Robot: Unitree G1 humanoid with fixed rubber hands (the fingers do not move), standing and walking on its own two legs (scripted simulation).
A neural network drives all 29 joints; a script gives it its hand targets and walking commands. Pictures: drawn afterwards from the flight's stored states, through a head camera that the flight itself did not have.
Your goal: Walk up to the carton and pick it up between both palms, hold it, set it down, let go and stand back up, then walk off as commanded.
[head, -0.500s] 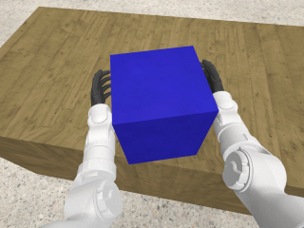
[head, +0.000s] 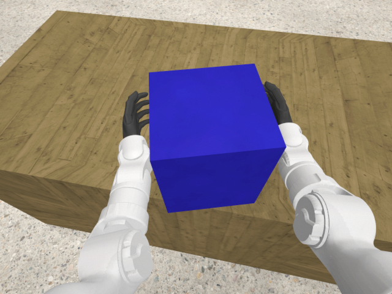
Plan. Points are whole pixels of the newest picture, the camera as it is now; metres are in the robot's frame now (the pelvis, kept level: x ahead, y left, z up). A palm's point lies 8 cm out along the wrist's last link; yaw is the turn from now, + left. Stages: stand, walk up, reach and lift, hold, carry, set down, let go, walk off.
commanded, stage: reach and lift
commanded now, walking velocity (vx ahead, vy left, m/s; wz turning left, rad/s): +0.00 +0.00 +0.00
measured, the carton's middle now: (207, 145) +0.41 +0.04 +0.03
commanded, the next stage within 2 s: none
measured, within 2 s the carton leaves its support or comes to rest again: leaves its support in 0.22 s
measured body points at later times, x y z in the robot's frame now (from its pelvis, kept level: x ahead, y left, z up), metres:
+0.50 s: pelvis -0.02 +0.00 +0.00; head +0.01 +0.01 +0.45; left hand +0.39 +0.20 +0.12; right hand +0.45 -0.10 +0.11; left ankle -0.01 +0.15 -0.74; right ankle +0.01 -0.09 -0.74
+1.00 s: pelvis -0.02 +0.01 +0.00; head -0.02 +0.03 +0.45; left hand +0.39 +0.20 +0.16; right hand +0.42 -0.10 +0.14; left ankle +0.00 +0.15 -0.74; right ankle +0.01 -0.09 -0.74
